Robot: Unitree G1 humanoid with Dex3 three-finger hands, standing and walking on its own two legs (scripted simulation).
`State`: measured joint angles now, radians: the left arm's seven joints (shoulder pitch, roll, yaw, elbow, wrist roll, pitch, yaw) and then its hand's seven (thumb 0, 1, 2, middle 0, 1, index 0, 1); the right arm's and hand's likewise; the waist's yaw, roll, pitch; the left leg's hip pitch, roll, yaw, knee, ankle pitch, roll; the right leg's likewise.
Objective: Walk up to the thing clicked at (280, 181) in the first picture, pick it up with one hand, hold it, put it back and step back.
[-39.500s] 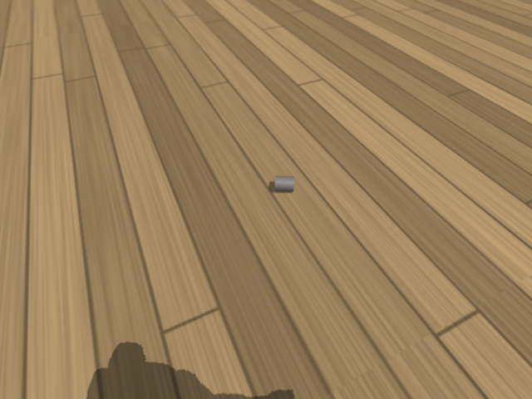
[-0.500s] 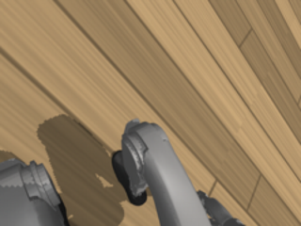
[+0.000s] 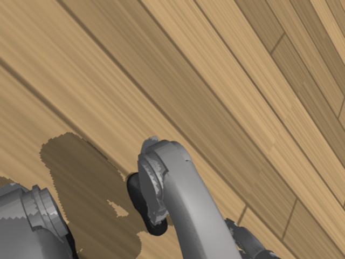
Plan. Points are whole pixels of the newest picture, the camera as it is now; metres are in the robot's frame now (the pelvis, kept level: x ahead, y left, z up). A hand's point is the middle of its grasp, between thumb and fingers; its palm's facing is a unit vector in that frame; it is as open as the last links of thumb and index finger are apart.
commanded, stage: open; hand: left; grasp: from above
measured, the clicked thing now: out of the picture +0.50 +0.35 -0.27
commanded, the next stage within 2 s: withdraw in 0.36 s
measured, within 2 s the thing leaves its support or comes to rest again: neither
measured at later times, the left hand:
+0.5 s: hand out of the picture +0.48 +0.34 -0.23, palm faces -0.47 -0.09 -0.88, open 13.5 cm
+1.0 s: hand out of the picture +0.52 +0.39 -0.07, palm faces -0.38 -0.12 -0.92, open 14.1 cm
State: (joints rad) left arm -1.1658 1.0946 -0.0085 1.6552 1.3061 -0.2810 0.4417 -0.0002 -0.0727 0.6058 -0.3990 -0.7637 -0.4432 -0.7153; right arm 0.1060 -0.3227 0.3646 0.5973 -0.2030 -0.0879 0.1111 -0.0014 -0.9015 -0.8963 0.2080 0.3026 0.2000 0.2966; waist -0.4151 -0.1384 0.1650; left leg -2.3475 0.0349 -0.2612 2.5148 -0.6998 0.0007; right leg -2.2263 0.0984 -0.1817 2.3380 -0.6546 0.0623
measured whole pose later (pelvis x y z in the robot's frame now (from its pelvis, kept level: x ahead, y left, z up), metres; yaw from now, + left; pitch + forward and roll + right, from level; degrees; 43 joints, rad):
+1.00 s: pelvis +0.00 +0.00 +0.03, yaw +4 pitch +34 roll -12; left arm -1.20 0.97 0.00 1.31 1.15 -0.01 0.09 0.00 -0.51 0.98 -0.08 -1.01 -0.09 -0.99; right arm 0.19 -0.29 0.21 0.58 -0.11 0.02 0.14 0.00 -0.90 -0.90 0.21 0.30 0.20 0.30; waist -0.33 0.00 0.01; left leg -2.32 0.03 -0.18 2.38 -0.68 0.00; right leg -2.21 0.07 -0.13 2.26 -0.67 0.04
